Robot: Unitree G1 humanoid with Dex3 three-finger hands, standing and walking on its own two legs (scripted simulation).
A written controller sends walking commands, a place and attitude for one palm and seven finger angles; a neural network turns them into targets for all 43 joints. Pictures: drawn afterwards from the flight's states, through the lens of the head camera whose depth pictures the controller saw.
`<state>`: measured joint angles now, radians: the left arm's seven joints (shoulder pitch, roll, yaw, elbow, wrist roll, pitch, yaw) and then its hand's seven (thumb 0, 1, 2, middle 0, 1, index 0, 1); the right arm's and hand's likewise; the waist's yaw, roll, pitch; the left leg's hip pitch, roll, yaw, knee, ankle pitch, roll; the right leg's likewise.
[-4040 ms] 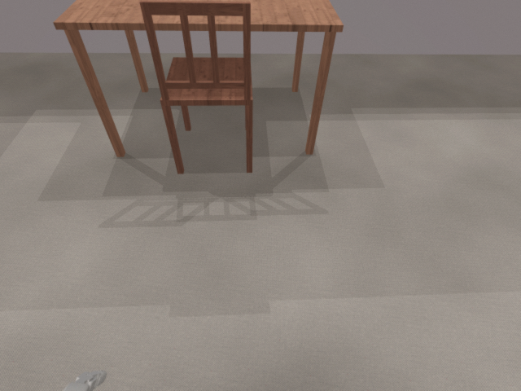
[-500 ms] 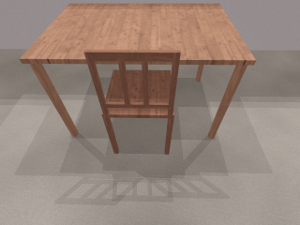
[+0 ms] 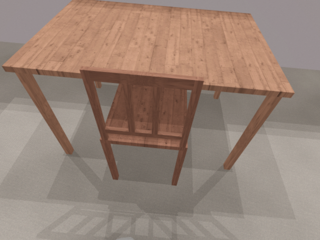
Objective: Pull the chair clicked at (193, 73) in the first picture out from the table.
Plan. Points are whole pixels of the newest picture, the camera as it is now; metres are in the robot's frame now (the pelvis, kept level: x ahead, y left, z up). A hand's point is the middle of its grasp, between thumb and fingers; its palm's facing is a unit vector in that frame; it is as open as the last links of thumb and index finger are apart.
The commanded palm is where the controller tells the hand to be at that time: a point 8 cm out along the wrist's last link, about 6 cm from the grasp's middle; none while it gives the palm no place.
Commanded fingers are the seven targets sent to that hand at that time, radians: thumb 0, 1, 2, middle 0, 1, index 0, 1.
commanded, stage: take the last steps up to it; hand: left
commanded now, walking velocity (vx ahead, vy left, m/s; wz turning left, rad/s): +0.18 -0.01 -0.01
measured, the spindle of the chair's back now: (130, 109) +0.57 +0.17 -0.08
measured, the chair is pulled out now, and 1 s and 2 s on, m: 0.00 0.00 0.00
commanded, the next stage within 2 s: come to a stop and stand still in 0.12 s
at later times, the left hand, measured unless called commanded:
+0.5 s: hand (110, 230) +0.17 +0.16 -0.16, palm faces +0.01 -0.97 -0.25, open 7.3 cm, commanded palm none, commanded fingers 0.00 0.90 0.90 -0.20 -0.30 -0.20 -0.30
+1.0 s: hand out of the picture +0.06 +0.22 -0.17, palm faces +0.06 -0.97 -0.22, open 7.4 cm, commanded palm none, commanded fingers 0.00 0.90 0.90 -0.20 -0.30 -0.20 -0.30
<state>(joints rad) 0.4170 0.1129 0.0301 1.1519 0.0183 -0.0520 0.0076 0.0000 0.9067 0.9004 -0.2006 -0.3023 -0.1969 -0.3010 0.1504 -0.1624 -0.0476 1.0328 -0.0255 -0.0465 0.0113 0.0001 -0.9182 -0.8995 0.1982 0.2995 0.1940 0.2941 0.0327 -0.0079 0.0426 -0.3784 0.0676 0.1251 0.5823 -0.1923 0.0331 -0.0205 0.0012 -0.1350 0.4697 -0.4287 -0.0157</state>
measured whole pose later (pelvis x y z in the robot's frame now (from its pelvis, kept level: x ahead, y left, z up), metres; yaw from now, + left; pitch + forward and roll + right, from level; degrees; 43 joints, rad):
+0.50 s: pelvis +0.11 -0.03 +0.01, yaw +0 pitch +0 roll +1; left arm 0.19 0.15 0.02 1.07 0.01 -0.01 0.04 0.00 0.93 0.90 -0.20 -0.30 -0.20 -0.30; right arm 0.26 -0.15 -0.04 1.11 0.00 0.02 -0.03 0.00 -0.92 -0.90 0.20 0.30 0.20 0.29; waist -0.03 0.04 0.05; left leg -0.21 0.04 0.10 0.60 -0.41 -0.03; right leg -0.30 -0.04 -0.09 0.56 -0.26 -0.03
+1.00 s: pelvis +0.04 +0.03 +0.01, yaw +0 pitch -1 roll +1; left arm 0.24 0.20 0.04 1.07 0.02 0.06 0.03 0.00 0.91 0.90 -0.20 -0.30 -0.19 -0.30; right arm 0.21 -0.15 -0.02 1.04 -0.02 0.03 -0.04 0.00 -0.93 -0.90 0.20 0.30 0.20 0.30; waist 0.02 -0.05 0.04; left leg -0.22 -0.03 0.10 0.42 -0.19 0.05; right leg -0.29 -0.03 0.00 0.83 -0.45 0.02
